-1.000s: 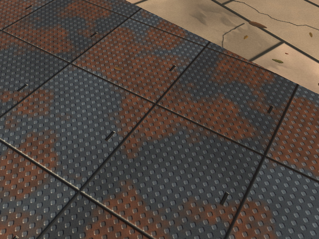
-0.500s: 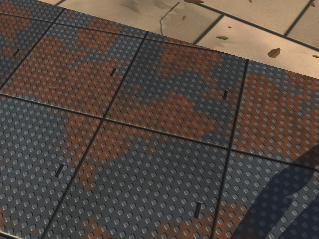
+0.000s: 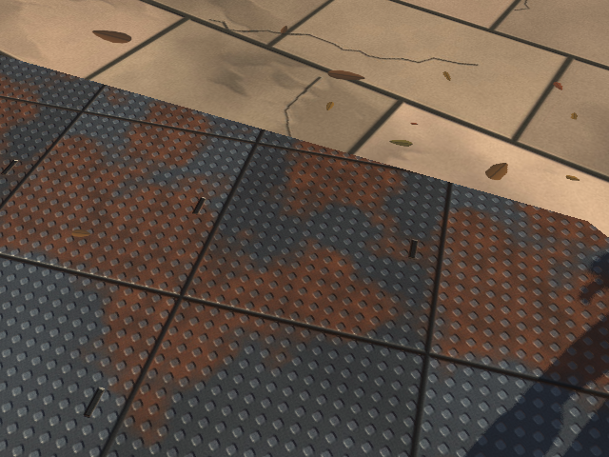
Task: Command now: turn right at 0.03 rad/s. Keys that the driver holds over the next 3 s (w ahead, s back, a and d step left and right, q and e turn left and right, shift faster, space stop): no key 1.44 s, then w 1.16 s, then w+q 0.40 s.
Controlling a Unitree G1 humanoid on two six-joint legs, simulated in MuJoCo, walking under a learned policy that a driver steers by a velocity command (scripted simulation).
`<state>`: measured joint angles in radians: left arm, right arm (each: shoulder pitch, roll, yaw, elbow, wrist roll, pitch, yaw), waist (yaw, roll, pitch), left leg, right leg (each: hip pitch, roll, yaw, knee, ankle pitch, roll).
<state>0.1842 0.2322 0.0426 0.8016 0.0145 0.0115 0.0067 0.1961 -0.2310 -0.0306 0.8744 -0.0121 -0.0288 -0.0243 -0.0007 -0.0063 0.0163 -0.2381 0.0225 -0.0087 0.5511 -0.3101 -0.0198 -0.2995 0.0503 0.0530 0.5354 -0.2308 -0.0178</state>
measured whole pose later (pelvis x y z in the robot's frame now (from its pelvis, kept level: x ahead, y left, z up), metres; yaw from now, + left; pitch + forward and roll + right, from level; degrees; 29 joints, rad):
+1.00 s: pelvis +0.01 +0.02 +0.01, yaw +0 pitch -1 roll +0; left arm 0.17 0.21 0.03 1.12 0.00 0.01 0.04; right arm 0.26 -0.20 -0.01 1.07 -0.01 -0.02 -0.03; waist 0.00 0.00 0.04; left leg -0.16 -0.01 0.01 0.48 -0.29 0.02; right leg -0.23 0.01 0.07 0.48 -0.22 0.02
